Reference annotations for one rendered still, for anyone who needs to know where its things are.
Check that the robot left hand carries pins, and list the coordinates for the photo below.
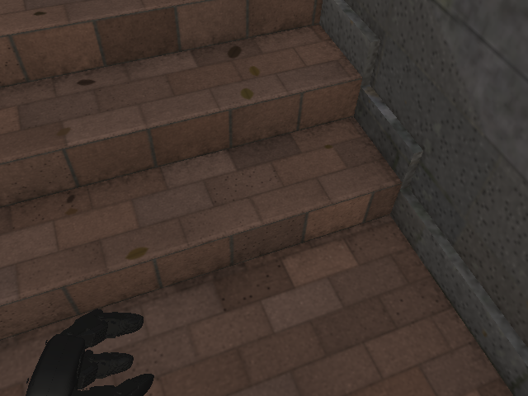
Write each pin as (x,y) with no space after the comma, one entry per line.
(64,365)

